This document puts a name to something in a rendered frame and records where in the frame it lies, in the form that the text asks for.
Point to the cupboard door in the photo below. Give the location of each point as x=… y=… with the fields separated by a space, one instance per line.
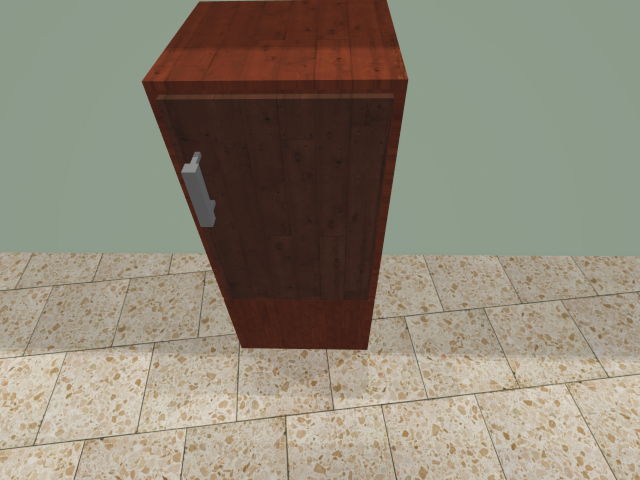
x=297 y=179

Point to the handle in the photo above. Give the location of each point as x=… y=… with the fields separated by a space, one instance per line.
x=203 y=206

